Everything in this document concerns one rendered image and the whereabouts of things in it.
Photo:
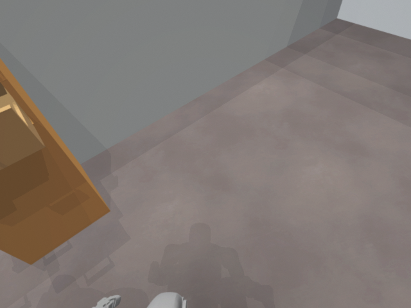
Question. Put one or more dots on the drawer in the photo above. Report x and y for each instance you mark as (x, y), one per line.
(18, 136)

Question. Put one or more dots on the cabinet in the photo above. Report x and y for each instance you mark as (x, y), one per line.
(45, 198)

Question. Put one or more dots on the robot left thigh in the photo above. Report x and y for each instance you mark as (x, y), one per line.
(168, 300)

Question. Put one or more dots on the robot left hand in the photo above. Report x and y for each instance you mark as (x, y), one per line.
(110, 302)

